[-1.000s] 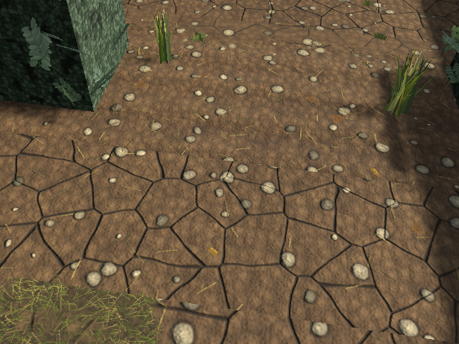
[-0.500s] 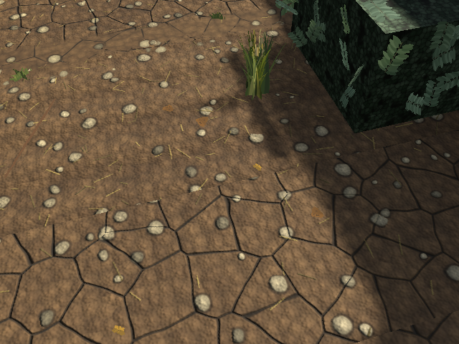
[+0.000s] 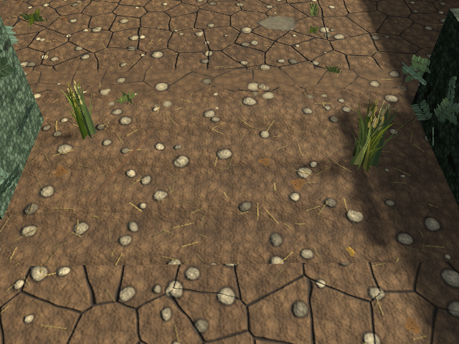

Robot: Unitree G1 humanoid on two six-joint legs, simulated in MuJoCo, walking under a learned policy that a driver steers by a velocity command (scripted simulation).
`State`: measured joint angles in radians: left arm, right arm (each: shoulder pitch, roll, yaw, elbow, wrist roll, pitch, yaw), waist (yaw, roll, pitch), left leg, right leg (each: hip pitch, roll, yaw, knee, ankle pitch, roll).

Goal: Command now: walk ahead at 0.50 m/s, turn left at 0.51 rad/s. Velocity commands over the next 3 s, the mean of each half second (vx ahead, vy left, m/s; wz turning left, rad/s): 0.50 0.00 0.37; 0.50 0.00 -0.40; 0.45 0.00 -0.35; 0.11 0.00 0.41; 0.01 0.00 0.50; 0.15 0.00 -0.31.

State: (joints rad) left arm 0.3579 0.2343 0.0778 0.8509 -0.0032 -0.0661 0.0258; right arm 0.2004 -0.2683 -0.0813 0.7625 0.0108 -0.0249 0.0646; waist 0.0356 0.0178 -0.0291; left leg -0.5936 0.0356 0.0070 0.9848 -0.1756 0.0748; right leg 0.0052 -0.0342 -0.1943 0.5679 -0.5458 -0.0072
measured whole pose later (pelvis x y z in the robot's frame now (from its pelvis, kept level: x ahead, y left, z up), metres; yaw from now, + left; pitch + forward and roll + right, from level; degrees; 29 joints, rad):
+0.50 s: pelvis +0.34 +0.03 -0.13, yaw +13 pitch +3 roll +1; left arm 0.11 0.20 0.04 0.70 0.00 -0.12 -0.06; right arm 0.44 -0.24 -0.05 0.85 0.03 -0.05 -0.02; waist -0.06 -0.01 -0.02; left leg -0.35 -0.07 -0.08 1.59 -0.68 0.05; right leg -0.35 0.07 0.03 0.39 -0.14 -0.06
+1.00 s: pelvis +0.58 +0.10 -0.13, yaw -4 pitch +2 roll +1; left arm 0.33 0.29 0.07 0.77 -0.02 -0.02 0.02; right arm 0.14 -0.22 -0.06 0.69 -0.01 -0.10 0.00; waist 0.01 -0.04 -0.01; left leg -0.30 -0.04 0.00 0.44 -0.17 0.02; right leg -0.47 0.02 0.08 1.12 -0.39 -0.02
